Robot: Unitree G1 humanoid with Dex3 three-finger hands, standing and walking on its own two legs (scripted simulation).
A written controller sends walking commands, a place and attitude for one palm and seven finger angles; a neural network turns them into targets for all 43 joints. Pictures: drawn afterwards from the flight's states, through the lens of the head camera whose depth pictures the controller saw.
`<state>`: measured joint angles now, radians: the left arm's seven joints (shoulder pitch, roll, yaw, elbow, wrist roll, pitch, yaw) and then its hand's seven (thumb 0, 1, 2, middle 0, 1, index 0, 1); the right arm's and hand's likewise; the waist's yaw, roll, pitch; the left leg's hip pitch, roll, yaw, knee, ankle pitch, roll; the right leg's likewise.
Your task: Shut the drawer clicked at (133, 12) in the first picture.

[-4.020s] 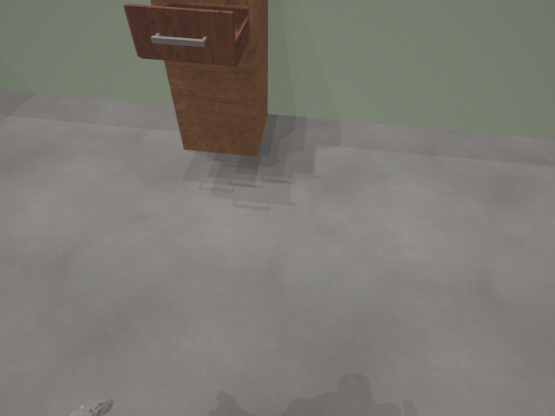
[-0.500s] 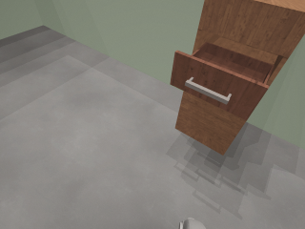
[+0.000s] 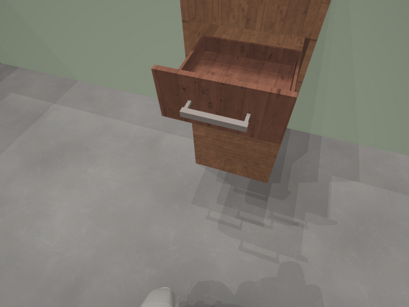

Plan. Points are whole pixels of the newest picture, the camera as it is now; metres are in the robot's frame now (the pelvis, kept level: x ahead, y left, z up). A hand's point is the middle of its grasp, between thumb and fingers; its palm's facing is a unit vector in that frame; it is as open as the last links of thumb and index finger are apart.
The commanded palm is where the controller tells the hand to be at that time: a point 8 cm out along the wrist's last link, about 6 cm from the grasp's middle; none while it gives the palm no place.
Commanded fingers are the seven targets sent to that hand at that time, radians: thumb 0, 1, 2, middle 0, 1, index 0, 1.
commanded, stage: turn to face it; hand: left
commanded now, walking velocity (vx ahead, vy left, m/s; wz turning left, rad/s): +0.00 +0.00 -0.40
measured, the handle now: (215, 114) +0.59 +0.02 -0.01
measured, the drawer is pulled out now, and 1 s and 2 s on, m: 0.28 0.28 0.28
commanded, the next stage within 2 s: take the last steps up to it in 0.30 s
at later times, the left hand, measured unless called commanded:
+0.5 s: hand out of the picture +0.10 +0.25 -0.17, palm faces -0.17 -0.96 -0.21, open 7.4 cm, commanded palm none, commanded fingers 0.00 0.90 0.90 -0.20 -0.30 -0.20 -0.30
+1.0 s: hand out of the picture +0.09 +0.16 -0.17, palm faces -0.22 -0.95 -0.21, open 7.3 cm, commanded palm none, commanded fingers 0.00 0.90 0.90 -0.20 -0.30 -0.20 -0.30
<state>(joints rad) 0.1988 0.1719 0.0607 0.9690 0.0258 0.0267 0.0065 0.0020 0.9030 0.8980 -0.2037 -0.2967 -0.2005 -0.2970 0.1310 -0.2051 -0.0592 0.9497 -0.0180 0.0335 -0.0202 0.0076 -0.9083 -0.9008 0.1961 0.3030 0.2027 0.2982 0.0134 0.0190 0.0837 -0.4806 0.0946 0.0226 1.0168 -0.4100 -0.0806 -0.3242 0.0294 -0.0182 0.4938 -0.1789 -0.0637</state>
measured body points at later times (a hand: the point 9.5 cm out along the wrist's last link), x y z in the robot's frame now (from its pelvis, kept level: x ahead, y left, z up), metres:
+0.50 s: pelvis +0.00 +0.06 +0.01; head +0.04 +0.08 +0.45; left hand +0.11 +0.30 -0.15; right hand -0.01 -0.18 -0.13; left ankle +0.01 +0.16 -0.74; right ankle -0.06 -0.08 -0.67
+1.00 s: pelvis +0.07 -0.02 +0.00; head +0.08 -0.04 +0.45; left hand +0.10 +0.21 -0.15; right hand +0.05 -0.26 -0.16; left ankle +0.19 +0.08 -0.68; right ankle -0.06 -0.07 -0.74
